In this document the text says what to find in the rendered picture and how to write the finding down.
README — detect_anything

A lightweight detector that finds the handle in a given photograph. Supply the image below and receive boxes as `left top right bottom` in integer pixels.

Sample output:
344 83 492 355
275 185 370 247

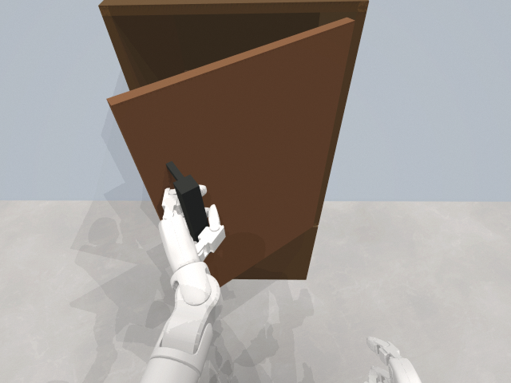
166 161 211 254

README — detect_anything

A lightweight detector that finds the robot right hand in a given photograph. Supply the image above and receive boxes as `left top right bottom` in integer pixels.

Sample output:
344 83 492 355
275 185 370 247
364 337 422 383

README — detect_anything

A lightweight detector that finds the robot left hand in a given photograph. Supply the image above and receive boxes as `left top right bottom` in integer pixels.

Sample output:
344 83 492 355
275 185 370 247
158 185 226 274

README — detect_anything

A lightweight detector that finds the cupboard door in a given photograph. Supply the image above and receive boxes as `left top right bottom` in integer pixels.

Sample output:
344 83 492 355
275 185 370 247
106 18 355 287

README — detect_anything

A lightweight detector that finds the left robot forearm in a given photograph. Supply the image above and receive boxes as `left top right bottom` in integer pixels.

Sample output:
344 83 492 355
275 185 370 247
140 262 223 383

